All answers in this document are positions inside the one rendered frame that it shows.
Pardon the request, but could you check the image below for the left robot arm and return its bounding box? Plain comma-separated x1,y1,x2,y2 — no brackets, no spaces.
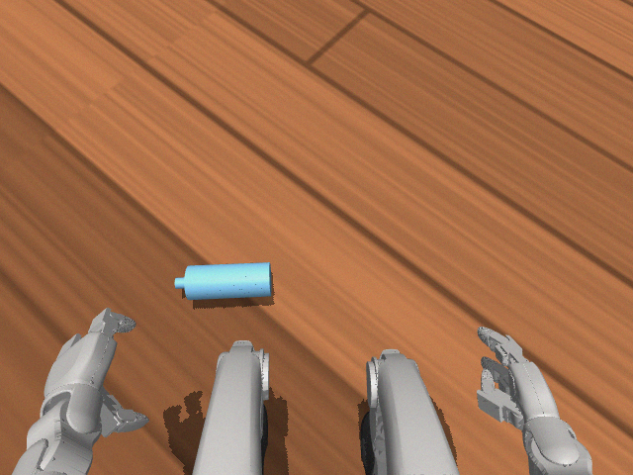
12,384,103,475

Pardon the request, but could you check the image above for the left robot hand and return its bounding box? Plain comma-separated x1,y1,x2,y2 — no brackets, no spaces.
44,308,149,437

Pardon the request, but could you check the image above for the right robot hand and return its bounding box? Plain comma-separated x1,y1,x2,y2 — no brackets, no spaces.
477,327,560,431

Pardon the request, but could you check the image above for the right robot arm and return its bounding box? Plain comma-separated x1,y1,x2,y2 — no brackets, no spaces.
522,417,592,475

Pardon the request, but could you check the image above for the bottle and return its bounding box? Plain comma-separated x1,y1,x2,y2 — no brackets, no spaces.
175,262,271,300

